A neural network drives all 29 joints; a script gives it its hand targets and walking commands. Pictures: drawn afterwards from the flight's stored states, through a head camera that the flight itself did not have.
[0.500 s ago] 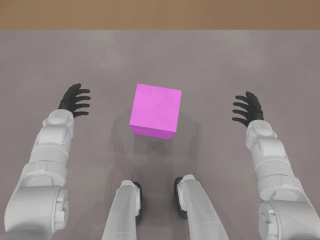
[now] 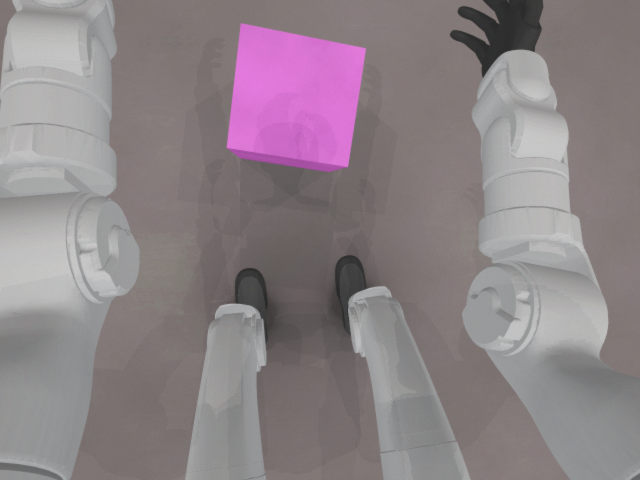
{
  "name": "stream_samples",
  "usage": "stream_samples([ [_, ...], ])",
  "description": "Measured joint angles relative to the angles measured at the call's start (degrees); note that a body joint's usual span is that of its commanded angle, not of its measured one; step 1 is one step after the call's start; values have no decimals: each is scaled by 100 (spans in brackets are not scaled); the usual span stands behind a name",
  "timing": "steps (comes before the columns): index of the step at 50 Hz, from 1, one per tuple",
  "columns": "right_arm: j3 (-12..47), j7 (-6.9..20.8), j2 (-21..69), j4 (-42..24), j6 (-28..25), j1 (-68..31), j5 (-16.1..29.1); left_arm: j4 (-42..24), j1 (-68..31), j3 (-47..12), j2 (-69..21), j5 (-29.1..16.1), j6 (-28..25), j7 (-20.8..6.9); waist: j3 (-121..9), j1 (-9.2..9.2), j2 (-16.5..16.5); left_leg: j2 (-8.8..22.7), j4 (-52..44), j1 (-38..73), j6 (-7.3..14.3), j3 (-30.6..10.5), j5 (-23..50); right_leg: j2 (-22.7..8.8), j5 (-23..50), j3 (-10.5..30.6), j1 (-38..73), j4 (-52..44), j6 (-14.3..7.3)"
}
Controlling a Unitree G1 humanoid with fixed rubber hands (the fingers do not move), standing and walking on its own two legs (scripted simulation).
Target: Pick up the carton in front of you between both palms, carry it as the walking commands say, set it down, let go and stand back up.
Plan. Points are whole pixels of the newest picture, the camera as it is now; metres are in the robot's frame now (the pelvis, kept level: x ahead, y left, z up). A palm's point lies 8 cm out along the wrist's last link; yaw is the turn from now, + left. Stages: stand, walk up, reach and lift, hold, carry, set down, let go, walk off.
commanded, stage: reach and lift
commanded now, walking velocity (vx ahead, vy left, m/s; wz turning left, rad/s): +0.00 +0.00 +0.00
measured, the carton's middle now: (293, 112) +0.54 -0.03 -0.54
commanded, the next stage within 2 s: none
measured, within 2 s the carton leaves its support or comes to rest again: leaves its support in 1.76 s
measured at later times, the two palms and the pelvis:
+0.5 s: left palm (173, 73) +0.57 +0.15 -0.34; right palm (425, 110) +0.49 -0.23 -0.33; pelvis -0.02 -0.01 -0.17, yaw -4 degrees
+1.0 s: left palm (196, 95) +0.57 +0.14 -0.47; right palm (392, 120) +0.50 -0.21 -0.47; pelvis -0.04 +0.00 -0.29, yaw -4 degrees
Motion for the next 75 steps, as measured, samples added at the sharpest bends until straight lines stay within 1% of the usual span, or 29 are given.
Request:
stream_samples([
  [4, -183, 63, 161, -54, -278, 206, -193, -116, 234, 202, -223, 132, -198, 58, -286, 85, 19, -26, 64, -302, -44, -100, -60, 63, -10, 44, -319, 57, 22],
  [8, -358, 113, 287, 74, -535, 417, -359, -77, 502, 377, -429, 240, -406, 136, -670, 145, 45, -62, 382, -796, -106, -218, -206, 127, -49, 64, -859, 406, 49],
  [11, -412, 132, 307, 237, -662, 489, -380, 34, 595, 401, -516, 257, -526, 231, -903, 154, 64, -94, 852, -1288, -139, -276, -454, 160, -263, 63, -1364, 890, 59],
  [14, -318, 98, 246, 375, -723, 449, -271, 132, 561, 312, -508, 183, -596, 350, -967, 152, 57, -128, 1516, -1840, -167, -304, -716, 200, -566, 75, -1898, 1528, 73],
  [18, 0, -17, 69, 505, -745, 246, 50, 205, 406, -43, -308, -153, -653, 514, -798, 153, 10, -161, 2518, -2546, -199, -307, -1040, 263, -940, 95, -2590, 2493, 81],
  [22, 413, -167, -176, 611, -694, -82, 497, 222, 135, -579, 49, -691, -643, 636, -415, 149, -58, -181, 3492, -3151, -215, -291, -1258, 316, -1192, 95, -3188, 3438, 81],
  [25, 703, -282, -385, 704, -606, -384, 856, 244, -158, -993, 315, -1114, -570, 686, -52, 145, -101, -199, 4149, -3516, -232, -281, -1347, 343, -1270, 91, -3553, 4084, 128],
  [28, 931, -381, -577, 820, -483, -725, 1139, 324, -521, -1327, 521, -1433, -457, 694, 329, 137, -142, -216, 4710, -3787, -248, -264, -1383, 363, -1301, 95, -3825, 4639, 161],
  [31, 1076, -426, -708, 1037, -382, -1102, 1279, 542, -907, -1524, 653, -1600, -370, 659, 700, 129, -170, -223, 5163, -3966, -250, -242, -1394, 381, -1305, 102, -4005, 5087, 196],
  [36, 1116, -389, -785, 1567, -387, -1685, 1242, 1025, -1409, -1594, 742, -1649, -386, 555, 1228, 136, -178, -211, 5704, -4159, -233, -204, -1410, 404, -1307, 113, -4197, 5617, 238],
  [39, 1100, -348, -813, 1826, -464, -1929, 1176, 1222, -1597, -1604, 775, -1656, -459, 516, 1537, 148, -185, -205, 5951, -4220, -224, -189, -1440, 396, -1336, 109, -4256, 5861, 248],
  [42, 1077, -314, -833, 1961, -561, -2010, 1151, 1277, -1651, -1669, 793, -1710, -546, 509, 1909, 168, -246, -168, 6177, -4109, -205, -173, -1541, 338, -1440, 71, -4145, 6092, 216],
  [47, 1220, -289, -878, 2099, -738, -2041, 1284, 1187, -1552, -1865, 832, -1891, -687, 571, 2164, 219, -296, -90, 6489, -4045, -172, -152, -1748, 289, -1608, 20, -4092, 6384, 177],
  [53, 1380, -269, -963, 2145, -880, -1957, 1429, 1046, -1392, -2021, 674, -2074, -784, 699, 2125, 290, -261, -55, 6761, -4084, -150, -127, -1899, 251, -1732, 0, -4147, 6650, 150],
  [60, 1425, -282, -937, 2181, -879, -1877, 1452, 1080, -1313, -1912, 480, -1995, -783, 761, 2006, 299, -235, -57, 6791, -4126, -159, -144, -1855, 256, -1682, -16, -4189, 6672, 144],
  [67, 1506, -263, -902, 2240, -858, -2056, 1477, 1178, -1480, -1949, 420, -1979, -746, 716, 2149, 321, -243, -57, 6667, -4067, -163, -141, -1722, 257, -1554, -16, -4131, 6554, 133],
  [70, 1459, -243, -749, 2217, -840, -2208, 1357, 1180, -1609, -1921, 321, -1879, -696, 706, 2276, 346, -238, -64, 6641, -4004, -167, -138, -1696, 262, -1531, -8, -4069, 6533, 133],
  [71, 1334, -338, -691, 2202, -840, -2224, 1258, 1213, -1633, -1890, 301, -1803, -674, 731, 2278, 352, -232, -70, 6638, -4006, -169, -138, -1691, 261, -1531, -6, -4068, 6532, 133],
  [73, 1093, -391, -605, 2110, -792, -2191, 1040, 1291, -1680, -1796, 251, -1676, -632, 749, 2267, 356, -225, -79, 6643, -4003, -167, -132, -1697, 269, -1543, 6, -4065, 6542, 137],
  [74, 978, -338, -572, 2055, -736, -2181, 937, 1324, -1704, -1709, 227, -1581, -597, 733, 2263, 355, -213, -88, 6653, -4001, -163, -126, -1705, 272, -1557, 15, -4060, 6555, 142],
  [75, 868, -300, -556, 2028, -649, -2195, 824, 1330, -1714, -1605, 178, -1482, -540, 653, 2260, 355, -196, -100, 6667, -3998, -158, -118, -1714, 274, -1576, 28, -4054, 6575, 150],
])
